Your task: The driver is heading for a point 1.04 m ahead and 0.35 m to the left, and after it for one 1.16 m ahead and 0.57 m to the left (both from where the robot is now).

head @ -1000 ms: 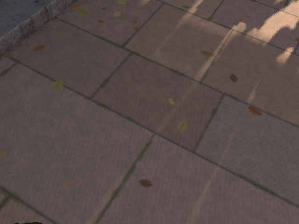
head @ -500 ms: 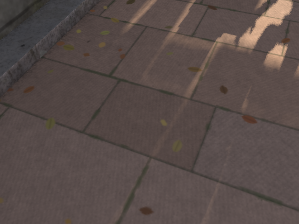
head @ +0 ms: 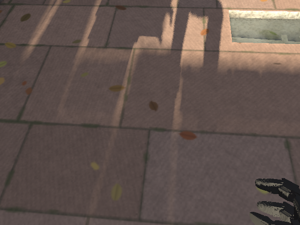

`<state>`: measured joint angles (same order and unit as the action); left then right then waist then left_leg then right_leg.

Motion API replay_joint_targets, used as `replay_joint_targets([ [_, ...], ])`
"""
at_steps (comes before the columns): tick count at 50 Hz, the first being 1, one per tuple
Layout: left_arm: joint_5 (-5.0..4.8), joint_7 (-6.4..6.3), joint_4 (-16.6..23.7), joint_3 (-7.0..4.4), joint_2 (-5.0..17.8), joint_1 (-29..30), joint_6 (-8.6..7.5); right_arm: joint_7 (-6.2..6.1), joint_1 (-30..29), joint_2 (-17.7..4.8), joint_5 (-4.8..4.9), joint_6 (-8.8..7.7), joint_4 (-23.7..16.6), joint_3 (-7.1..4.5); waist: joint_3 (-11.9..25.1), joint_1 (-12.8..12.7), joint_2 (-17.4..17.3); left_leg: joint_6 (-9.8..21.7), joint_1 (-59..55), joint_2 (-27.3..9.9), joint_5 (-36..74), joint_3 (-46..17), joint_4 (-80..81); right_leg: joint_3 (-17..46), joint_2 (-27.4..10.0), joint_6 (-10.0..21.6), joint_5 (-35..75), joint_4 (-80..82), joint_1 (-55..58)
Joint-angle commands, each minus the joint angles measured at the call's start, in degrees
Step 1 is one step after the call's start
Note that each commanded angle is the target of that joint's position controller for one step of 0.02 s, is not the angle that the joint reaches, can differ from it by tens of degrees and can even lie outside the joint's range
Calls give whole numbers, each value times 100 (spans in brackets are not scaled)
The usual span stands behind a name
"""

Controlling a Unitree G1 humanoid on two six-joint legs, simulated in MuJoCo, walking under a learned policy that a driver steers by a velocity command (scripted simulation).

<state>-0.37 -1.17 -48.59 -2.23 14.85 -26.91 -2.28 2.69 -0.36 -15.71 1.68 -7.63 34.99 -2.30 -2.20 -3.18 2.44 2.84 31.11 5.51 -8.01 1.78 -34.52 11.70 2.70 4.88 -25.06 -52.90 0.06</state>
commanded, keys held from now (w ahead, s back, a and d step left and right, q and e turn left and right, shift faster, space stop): w+q+shift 0.92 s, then w+e+shift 0.08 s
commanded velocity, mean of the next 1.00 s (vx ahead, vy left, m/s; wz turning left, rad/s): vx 0.98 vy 0.00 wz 0.75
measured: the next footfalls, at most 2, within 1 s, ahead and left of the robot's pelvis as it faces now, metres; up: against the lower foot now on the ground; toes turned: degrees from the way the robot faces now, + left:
right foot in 0.32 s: +0.49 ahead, -0.16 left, +0.00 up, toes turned +18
left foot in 0.76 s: +0.77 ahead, +0.23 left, +0.00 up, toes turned +41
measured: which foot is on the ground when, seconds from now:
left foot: down 0.00-0.32, up 0.34-0.74, down 0.76-1.00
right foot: up 0.00-0.30, down 0.32-0.76, up 0.78-1.00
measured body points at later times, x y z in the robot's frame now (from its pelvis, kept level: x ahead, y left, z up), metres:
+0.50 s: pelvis +0.43 -0.03 +0.02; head +0.44 -0.03 +0.47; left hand +0.39 +0.26 -0.09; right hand +0.67 -0.24 -0.07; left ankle +0.38 +0.07 -0.59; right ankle +0.45 -0.17 -0.71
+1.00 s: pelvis +0.79 +0.21 +0.03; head +0.79 +0.23 +0.48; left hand +0.77 +0.54 -0.02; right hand +1.01 +0.04 -0.08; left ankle +0.74 +0.21 -0.71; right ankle +1.05 +0.17 -0.62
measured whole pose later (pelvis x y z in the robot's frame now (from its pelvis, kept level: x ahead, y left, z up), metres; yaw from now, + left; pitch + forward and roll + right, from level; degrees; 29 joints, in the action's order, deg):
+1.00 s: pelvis +0.79 +0.21 +0.03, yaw +50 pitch -2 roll +0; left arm 1.0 -0.1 -33.5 -0.6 16.2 -3.5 -7.8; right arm 0.8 25.0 -14.7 0.7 -3.6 41.6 -2.4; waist -3.4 3.6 1.7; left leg 9.0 7.0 10.3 -15.2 -5.4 -24.9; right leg 8.0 -7.0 -2.5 -7.6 -56.7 -39.6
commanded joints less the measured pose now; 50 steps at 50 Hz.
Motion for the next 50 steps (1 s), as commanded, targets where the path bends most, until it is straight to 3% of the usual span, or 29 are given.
replay_joint_targets([
  [1,-294,165,985,-37,696,924,-453,-77,2612,-663,-60,102,565,-290,1286,1234,-1782,1613,-5444,-2022,-2693,-4579,1732,14,-230,-16,113,-3207,-4663],
  [2,-176,182,1175,43,614,1554,-596,-71,2561,-736,-106,124,540,-301,815,1153,-635,1523,-4542,-1768,-1800,-4096,1852,-113,-322,41,180,-2819,-4467],
  [3,-35,197,1307,41,480,1892,-688,-50,2419,-692,-151,118,565,-282,367,884,-150,1489,-3760,-1518,-1135,-3765,2038,-213,-396,20,215,-2326,-4305],
  [4,-12,234,1331,50,403,1724,-692,-93,2201,-578,-206,117,513,-237,335,526,-299,1571,-3339,-1401,-1092,-3624,2185,-149,-533,-49,323,-1978,-4072],
  [7,75,228,1468,120,335,1788,-657,-207,1864,-434,-6,146,492,-176,-303,85,-449,1569,-1966,-1392,-1039,-3368,2524,-207,-819,-350,60,-640,-3782],
  [10,133,349,1700,211,281,2232,-726,-360,1604,-890,113,179,369,-329,-478,18,-530,1119,174,-866,-1119,-2449,2669,-762,-509,-612,1850,1162,-1437],
  [13,-55,239,1576,-38,716,1918,-581,-358,2076,-976,125,202,348,-368,-191,-54,-569,709,96,-937,-1288,-2420,2136,-690,-405,-819,2355,1380,-293],
  [15,-118,106,1486,-235,920,1213,-528,-299,2263,-803,75,242,357,-298,202,-560,-330,292,-37,-664,-577,-2172,481,-812,-349,-718,1704,1612,584],
  [16,-83,35,1338,-372,1188,153,-507,-248,2110,-534,-60,235,222,-193,963,-1102,43,5,497,-378,-295,-1843,-1354,-303,-890,-499,1078,1513,1794],
  [17,110,42,1295,-428,1757,-400,-464,-269,2877,251,49,209,40,18,1858,-636,1953,-123,1168,-48,-2498,-1426,-3749,2613,-2459,235,-1115,2824,2512],
  [18,85,124,1274,-450,1769,-166,-447,-327,3009,29,372,216,-67,47,1714,-388,2520,-104,2071,-372,-1972,-1129,-4956,4811,-2888,583,-2934,4012,2181],
  [19,-2,117,1297,-361,1305,300,-433,-367,2495,-253,392,275,-14,-17,749,-383,1555,-114,2454,-688,-1413,-936,-5421,4188,-2730,540,-2844,4133,1493],
  [21,144,119,1128,-244,783,712,-358,-314,1871,-257,110,398,-51,-33,25,-154,415,-10,2100,-1140,-934,-718,-5243,2118,-2310,378,-665,3844,263],
  [22,201,106,1041,-208,602,934,-364,-248,1785,-243,95,472,-108,-75,-140,66,503,10,1800,-1304,-839,-828,-4949,1403,-2130,324,42,3840,-253],
  [24,95,102,895,-177,366,1204,-403,-159,1541,-135,145,649,-219,-83,-314,265,517,31,1647,-1482,-929,-857,-4492,281,-1933,158,936,3994,-589],
  [28,80,30,771,-255,638,1350,-471,-37,1041,-115,25,693,-489,-22,-491,422,14,-23,1729,-1524,93,-663,-3375,-1151,-1835,107,2152,4361,-622],
  [31,72,-2,660,-340,1039,1128,-473,117,330,-232,-6,615,-601,-5,-674,183,-406,121,1161,-1296,1089,-9,-1841,-2035,-1585,-49,2595,4664,-460],
  [33,85,16,594,-390,1355,957,-441,184,107,-360,19,571,-653,-48,-601,207,-276,310,413,-882,1157,507,-1163,-2400,-1547,-142,4717,4439,-169],
  [35,62,-3,583,-463,1710,774,-322,183,392,-727,99,582,-646,-201,-158,569,278,485,-292,-343,570,937,-1119,-2510,-1655,-198,7899,3404,453],
  [37,10,-4,781,-519,1884,1089,-231,131,2339,-1370,128,688,-175,-541,825,1630,530,868,-2730,-57,115,825,-1019,-2398,-1725,-152,9073,910,-212],
  [38,-23,-3,860,-431,1578,1246,-302,26,3422,-1625,145,758,237,-693,1019,2035,-166,1159,-4641,-328,474,55,-445,-2330,-1131,-387,5700,-1339,-1779],
  [39,177,72,1098,-97,454,947,-525,-15,3035,-1923,86,764,197,-646,887,1114,-2284,1619,-5441,-932,860,-1779,-398,-1858,43,-567,-731,-3868,-3728],
  [40,-79,135,1556,5,609,561,-786,-8,2617,-1802,-98,585,-211,-544,2372,747,-2125,2636,-6153,-2060,-2429,-5021,1218,-379,124,-438,-720,-4377,-4919],
  [41,-219,122,1658,-87,1175,1506,-891,-16,2720,-1421,-77,477,-235,-522,1767,1121,-872,2167,-5459,-2034,-3204,-5302,2053,-226,-196,-281,-31,-3752,-4979],
  [42,-261,92,1766,-85,1096,1787,-895,3,2491,-1367,-103,355,-144,-484,776,761,-136,1971,-4362,-1953,-2894,-4990,2266,-327,-339,-259,317,-3096,-4975],
  [43,-101,38,1619,-53,973,1718,-843,18,2109,-1240,-127,259,-172,-438,486,442,385,1836,-3453,-1756,-2263,-4539,2160,-236,-594,-315,550,-2619,-4474],
  [45,29,59,1482,-116,1001,1404,-658,-53,1603,-1038,-189,229,-229,-363,61,9,94,1790,-2114,-1223,-1467,-3670,2192,-160,-761,-535,736,-1961,-3772],
  [46,58,55,1487,-127,983,1451,-586,-99,1565,-912,-121,237,-164,-323,-115,-36,1,1760,-1753,-1085,-1214,-3321,2259,-233,-825,-644,738,-1548,-3678],
  [50,227,149,1739,117,366,2433,-533,-327,1800,-541,-86,245,219,-165,-478,472,-262,1263,-730,-503,277,-1419,2237,-1054,-896,-854,3174,594,-3045],
])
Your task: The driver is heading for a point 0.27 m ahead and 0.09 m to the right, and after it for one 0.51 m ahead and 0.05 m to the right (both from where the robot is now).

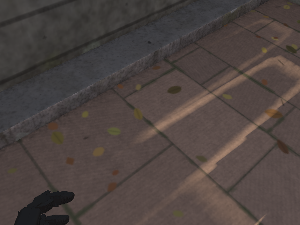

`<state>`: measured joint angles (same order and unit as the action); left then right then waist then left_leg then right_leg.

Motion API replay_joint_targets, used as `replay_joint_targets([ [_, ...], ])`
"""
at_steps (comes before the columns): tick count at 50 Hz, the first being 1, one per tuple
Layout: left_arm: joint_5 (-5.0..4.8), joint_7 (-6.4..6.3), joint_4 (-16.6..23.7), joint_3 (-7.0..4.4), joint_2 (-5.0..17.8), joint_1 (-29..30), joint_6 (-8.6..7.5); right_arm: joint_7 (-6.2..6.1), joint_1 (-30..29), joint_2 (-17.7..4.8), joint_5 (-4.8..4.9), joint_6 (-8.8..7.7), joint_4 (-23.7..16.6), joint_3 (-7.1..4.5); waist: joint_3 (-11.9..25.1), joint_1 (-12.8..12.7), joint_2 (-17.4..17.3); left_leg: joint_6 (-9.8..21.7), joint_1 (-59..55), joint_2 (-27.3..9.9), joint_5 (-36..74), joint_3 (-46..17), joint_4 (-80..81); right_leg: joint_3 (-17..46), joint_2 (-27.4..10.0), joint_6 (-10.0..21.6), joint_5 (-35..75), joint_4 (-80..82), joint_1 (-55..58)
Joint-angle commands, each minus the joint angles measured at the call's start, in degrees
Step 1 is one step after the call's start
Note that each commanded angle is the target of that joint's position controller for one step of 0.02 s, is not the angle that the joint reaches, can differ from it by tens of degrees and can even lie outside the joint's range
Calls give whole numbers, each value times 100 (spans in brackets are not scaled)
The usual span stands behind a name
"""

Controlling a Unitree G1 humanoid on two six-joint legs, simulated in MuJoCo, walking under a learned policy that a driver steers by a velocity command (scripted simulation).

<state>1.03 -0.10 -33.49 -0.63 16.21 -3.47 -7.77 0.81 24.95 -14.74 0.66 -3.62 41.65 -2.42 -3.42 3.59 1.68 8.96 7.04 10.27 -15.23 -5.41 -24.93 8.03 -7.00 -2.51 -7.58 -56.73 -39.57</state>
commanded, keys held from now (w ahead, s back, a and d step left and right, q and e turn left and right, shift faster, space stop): w+e+shift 0.28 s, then shift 0.72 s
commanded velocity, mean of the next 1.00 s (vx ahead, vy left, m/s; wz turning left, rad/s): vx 0.51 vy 0.00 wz -0.17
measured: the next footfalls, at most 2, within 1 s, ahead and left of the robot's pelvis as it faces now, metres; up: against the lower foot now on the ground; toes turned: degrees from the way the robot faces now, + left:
right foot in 0.24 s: +0.45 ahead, -0.16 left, +0.00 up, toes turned -5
left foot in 0.66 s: +0.81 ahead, -0.11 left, +0.00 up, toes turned -19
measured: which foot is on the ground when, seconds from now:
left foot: down 0.00-0.22, up 0.24-0.64, down 0.66-1.00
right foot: up 0.00-0.22, down 0.24-0.66, up 0.68-1.00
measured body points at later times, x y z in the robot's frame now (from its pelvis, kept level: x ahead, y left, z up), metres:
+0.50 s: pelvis +0.44 -0.12 +0.01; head +0.49 -0.13 +0.45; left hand +0.52 +0.14 -0.12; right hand +0.62 -0.39 -0.07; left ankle +0.63 +0.02 -0.67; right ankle +0.42 -0.16 -0.74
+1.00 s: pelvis +0.66 -0.15 -0.01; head +0.68 -0.15 +0.44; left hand +0.85 +0.08 -0.13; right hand +0.72 -0.41 -0.13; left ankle +0.77 -0.10 -0.74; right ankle +0.65 -0.31 -0.73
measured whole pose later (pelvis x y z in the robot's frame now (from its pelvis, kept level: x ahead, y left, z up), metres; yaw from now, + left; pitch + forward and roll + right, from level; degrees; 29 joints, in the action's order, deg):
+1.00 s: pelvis +0.66 -0.15 -0.01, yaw -15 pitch +0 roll +1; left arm 0.8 -2.6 -44.7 -1.8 15.1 -11.1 2.3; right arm 0.6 9.9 -12.6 -1.1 -1.0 46.2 -0.3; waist -1.9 1.4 1.2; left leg 4.4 20.9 5.8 -5.3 -0.7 -26.1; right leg 5.4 -3.0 -2.9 -17.9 -38.3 -21.1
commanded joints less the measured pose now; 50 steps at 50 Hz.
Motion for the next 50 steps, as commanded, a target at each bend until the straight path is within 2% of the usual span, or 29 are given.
replay_joint_targets([
  [1,55,90,254,9,101,302,-10,-138,-572,-661,22,-176,-347,-148,-307,-10,-272,536,1868,-974,752,-519,1391,-855,171,-49,2238,1476,1378],
  [4,-200,144,406,-57,291,887,-26,-49,-70,-878,64,-252,-39,-175,-450,423,-430,453,904,-1420,616,-546,1666,-911,304,150,2609,2450,1236],
  [7,-341,296,541,-135,438,1166,-36,-63,129,-892,-35,-165,286,-154,-583,389,-415,236,-854,-1889,2227,-242,1443,-969,446,525,1921,2937,270],
  [9,-378,344,494,-280,704,590,-7,-82,-75,-1103,-216,-105,321,-189,19,-52,-684,26,-1647,-2038,5200,30,685,-1239,868,775,1156,2653,709],
  [10,-418,324,386,-392,909,-90,57,-95,-197,-1215,-360,-52,308,-211,536,-479,-908,-46,-1931,-2068,6787,138,-146,-1374,1065,896,728,2351,1251],
  [11,-443,275,122,-495,1101,-1255,151,-107,-541,-1319,-442,1,220,-238,1085,-1090,-1050,-109,-1713,-2073,7793,285,-1382,-1403,1118,1029,560,2158,2325],
  [12,-407,210,-221,-554,1269,-2698,254,-168,-1025,-1358,-442,11,29,-239,1619,-1816,-581,-278,-306,-1877,7033,497,-3432,-839,781,1173,532,2085,4295],
  [13,-259,265,-388,-571,1570,-2777,196,-69,84,-287,-301,-117,-113,20,2229,-860,1797,-854,2681,-697,345,199,-6012,2278,-451,2380,-1718,2369,6733],
  [14,-213,242,-403,-540,1055,-2936,206,26,-212,-704,-37,-342,-178,88,2617,-1161,1641,-723,3461,-425,-859,-298,-6300,4410,-825,2488,-3163,3972,7125],
  [15,-44,182,-282,-479,832,-2476,208,68,-819,-997,168,-472,-340,9,1630,-1122,914,-526,3850,-837,-544,-527,-6103,3924,-864,2149,-2617,4106,6463],
  [16,5,214,-166,-460,816,-2016,198,49,-1385,-972,107,-551,-508,67,1010,-932,-181,-455,3461,-990,-415,-439,-5632,3294,-709,1959,-937,4144,5332],
  [17,12,265,-132,-442,826,-1644,157,12,-1681,-842,-2,-571,-550,57,443,-635,-728,-517,3277,-1053,-520,-280,-5240,2571,-476,1911,879,4057,4385],
  [18,36,266,-114,-394,744,-1422,121,-7,-1495,-807,-64,-524,-527,38,441,-352,-706,-614,2923,-1241,-470,-256,-4916,1910,-328,1879,2366,4003,3896],
  [21,-174,188,-320,-267,512,-1332,109,-56,-1245,-648,-210,-321,-441,74,274,-133,-297,-978,2535,-1431,-225,190,-3702,785,68,1561,4356,4092,2886],
  [23,-169,60,-471,-310,754,-1404,144,-58,-1532,-445,-238,-300,-553,138,341,-213,-66,-1113,2174,-1130,534,563,-2692,142,453,1357,5090,4072,2422],
  [25,-199,-70,-665,-330,771,-1806,236,-2,-2029,-324,-231,-352,-583,173,572,-555,10,-1097,1619,-828,2035,724,-1409,-183,772,959,4451,4006,2376],
  [28,-214,-201,-959,-323,730,-2260,379,135,-2715,-377,-220,-408,-768,129,575,-872,263,-952,1421,-613,3281,610,-419,94,594,677,3233,3916,2801],
  [30,-139,-266,-1036,-323,630,-2222,462,183,-2768,-549,-210,-439,-813,52,498,-773,365,-829,1437,-596,3099,474,-159,308,454,603,3056,3583,3176],
  [32,-75,-311,-956,-375,706,-1909,526,167,-1986,-784,-227,-477,-579,-56,742,-321,422,-723,988,-576,2900,445,-7,390,418,492,3755,2683,3571],
  [33,-60,-286,-822,-367,709,-1527,565,134,-1188,-798,-248,-511,-347,-79,1043,139,335,-604,275,-802,3572,394,397,240,583,359,3751,1706,3531],
  [34,40,-222,-634,-271,435,-1564,574,80,-509,-1023,-364,-512,-215,-88,1866,246,-528,-23,-1450,-1959,6031,-642,-279,138,1020,139,1080,-287,2434],
  [35,-81,-135,-1018,-114,-84,-3101,601,86,-607,-661,-469,-425,-213,62,2844,-335,-1463,1274,-2852,-3546,7350,-2543,-780,516,1540,-153,-3468,-1757,1196],
  [36,-180,-45,-1198,-192,491,-3234,654,84,-769,-531,-265,-318,-273,21,2972,-208,-942,1385,-2388,-3376,5784,-2945,-365,770,1224,-49,-3164,-1999,1190],
  [37,-231,-42,-1037,-296,834,-2441,740,45,-1337,-471,-119,-233,-385,33,2041,-201,-537,1165,-1489,-3107,4240,-2497,-68,418,974,-68,-2841,-2019,873],
  [38,-162,-106,-903,-346,925,-1784,830,23,-1764,-325,-89,-135,-434,113,1346,-252,-32,847,-444,-2734,2995,-2090,322,65,824,-94,-2499,-1685,806],
  [40,-78,-188,-827,-343,697,-1660,1021,7,-2059,-425,-207,-3,-388,128,748,-568,-317,509,1077,-2257,1790,-1639,840,-143,615,-154,-2078,-968,1418],
  [43,-36,-248,-971,-222,227,-1897,992,22,-2031,-486,-267,50,-216,67,892,-658,-683,378,1481,-1815,2323,-848,910,-455,589,-197,-1874,382,2151],
  [46,-36,-269,-999,-214,278,-1584,996,-25,-1860,-590,-205,107,-51,14,1208,-484,-686,389,1262,-1908,1245,-877,963,-423,472,-144,-1259,1188,2488],
  [50,7,-267,-1055,-237,313,-1321,967,-76,-1902,-550,-136,237,78,35,713,-518,-757,73,1695,-1732,-1082,-950,1080,-595,576,73,-578,2440,2950],
])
